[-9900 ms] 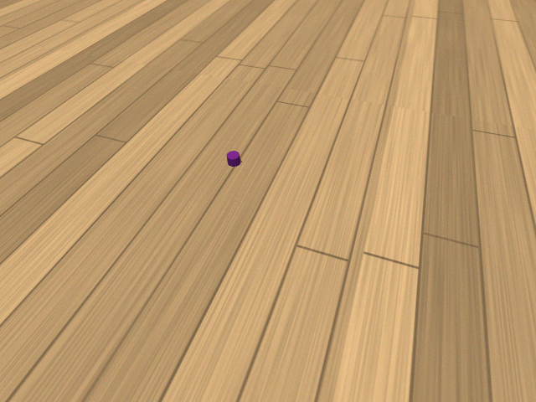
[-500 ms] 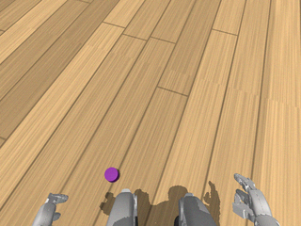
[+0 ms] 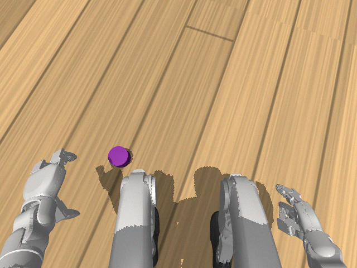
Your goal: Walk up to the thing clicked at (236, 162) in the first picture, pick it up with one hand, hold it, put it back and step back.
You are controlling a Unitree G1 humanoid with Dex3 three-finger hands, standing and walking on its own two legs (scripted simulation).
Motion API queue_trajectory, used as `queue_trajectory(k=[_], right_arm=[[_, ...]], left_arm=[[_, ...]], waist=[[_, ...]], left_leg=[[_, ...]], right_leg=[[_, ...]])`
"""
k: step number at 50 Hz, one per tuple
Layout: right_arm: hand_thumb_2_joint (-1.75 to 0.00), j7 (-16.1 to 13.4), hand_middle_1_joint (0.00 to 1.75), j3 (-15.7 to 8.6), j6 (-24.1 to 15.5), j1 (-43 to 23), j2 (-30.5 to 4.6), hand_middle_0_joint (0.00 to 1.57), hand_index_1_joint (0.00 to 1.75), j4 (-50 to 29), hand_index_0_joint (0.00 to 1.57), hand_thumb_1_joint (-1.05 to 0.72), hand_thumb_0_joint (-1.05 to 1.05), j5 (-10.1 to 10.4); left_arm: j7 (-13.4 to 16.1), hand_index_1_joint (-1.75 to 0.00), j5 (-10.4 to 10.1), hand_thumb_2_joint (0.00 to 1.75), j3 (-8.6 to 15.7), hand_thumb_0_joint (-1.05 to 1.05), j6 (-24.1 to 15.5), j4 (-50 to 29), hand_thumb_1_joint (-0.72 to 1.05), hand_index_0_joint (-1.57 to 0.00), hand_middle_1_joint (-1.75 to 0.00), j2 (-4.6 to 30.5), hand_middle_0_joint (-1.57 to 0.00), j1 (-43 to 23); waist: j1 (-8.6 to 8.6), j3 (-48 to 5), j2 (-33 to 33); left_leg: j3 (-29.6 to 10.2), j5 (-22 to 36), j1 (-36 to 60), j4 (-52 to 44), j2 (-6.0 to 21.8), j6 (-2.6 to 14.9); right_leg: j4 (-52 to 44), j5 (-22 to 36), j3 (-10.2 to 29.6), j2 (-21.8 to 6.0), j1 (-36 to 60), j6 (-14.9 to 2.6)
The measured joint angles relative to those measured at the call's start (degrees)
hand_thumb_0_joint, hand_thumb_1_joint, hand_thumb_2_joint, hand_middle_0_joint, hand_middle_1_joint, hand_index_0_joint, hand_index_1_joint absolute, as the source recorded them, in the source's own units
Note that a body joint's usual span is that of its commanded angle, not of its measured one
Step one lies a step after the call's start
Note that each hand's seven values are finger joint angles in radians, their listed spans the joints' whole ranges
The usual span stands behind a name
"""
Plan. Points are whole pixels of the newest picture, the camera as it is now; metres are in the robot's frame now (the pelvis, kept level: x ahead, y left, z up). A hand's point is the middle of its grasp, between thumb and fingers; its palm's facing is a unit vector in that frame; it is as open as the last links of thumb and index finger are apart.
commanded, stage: rise first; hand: left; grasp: from above
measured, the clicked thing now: (119, 157) +0.39 +0.27 -0.42
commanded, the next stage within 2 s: approach in 1.60 s
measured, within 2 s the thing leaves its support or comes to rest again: neither
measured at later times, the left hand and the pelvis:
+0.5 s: hand (78, 175) +0.31 +0.33 -0.25, palm faces -0.46 -0.19 -0.87, open 14.4 cm; pelvis -0.03 +0.00 -0.09, yaw -3 degrees
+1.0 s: hand (87, 167) +0.33 +0.33 -0.29, palm faces -0.46 -0.11 -0.88, open 14.2 cm; pelvis -0.01 +0.00 -0.12, yaw -4 degrees
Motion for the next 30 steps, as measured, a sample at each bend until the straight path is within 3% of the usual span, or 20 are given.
queue_trajectory(k=[7, 15, 23, 30], right_arm=[[-0.9, 0.1, 0.3, 0.8, 1.5, 2.2, 1.0, 0.2, 0.3, 2.8, 0.2, -0.9, 0.01, -0.6], [-0.9, 0.7, 0.3, 1.6, 3.1, 5.2, 1.0, 0.2, 0.3, 4.4, 0.2, -0.9, 0.01, -1.0], [-0.9, 1.6, 0.3, 2.2, 4.6, 5.1, 0.3, 0.2, 0.3, 5.6, 0.2, -0.9, 0.01, -2.5], [-0.9, 2.1, 0.3, 1.9, 5.2, 3.0, 0.3, 0.2, 0.3, 6.0, 0.2, -0.9, 0.0, -4.1]], left_arm=[[0.5, -1.0, 5.3, 1.05, 0.2, 0.0, -0.4, 6.1, -0.57, -0.07, -0.97, 3.2, -0.1, -7.4], [1.1, -1.0, 10.5, 1.07, -0.4, 0.0, -4.2, 13.2, -0.58, -0.05, -0.97, 6.3, -0.09, -12.0], [6.3, -0.99, 17.8, 1.07, -0.1, 0.0, -7.8, 19.9, -0.57, -0.05, -0.96, 8.4, -0.08, -16.0], [10.8, -0.98, 22.0, 1.05, -0.4, 0.0, -7.3, 23.6, -0.56, -0.06, -0.96, 8.8, -0.08, -19.1]], waist=[[-0.53, 1.5, 0.3], [-2.17, 1.8, 0.2], [-3.31, 1.7, -1.1], [-3.71, 2.4, -1.6]], left_leg=[[-1.1, 1.8, -7.1, 6.3, 0.1, 0.12], [-2.0, 2.8, -11.2, 10.9, -0.1, 0.45], [-2.9, 2.9, -14.7, 14.7, -0.5, 0.52], [-3.2, 2.7, -17.2, 17.1, -0.7, 0.67]], right_leg=[[6.0, 1.8, -0.6, 0.4, -6.8, -0.01], [10.2, 2.8, -1.0, 0.5, -10.3, 0.23], [13.4, 2.7, -1.5, 0.5, -13.1, 0.38], [15.7, 2.3, -1.6, 0.6, -15.4, 0.7]])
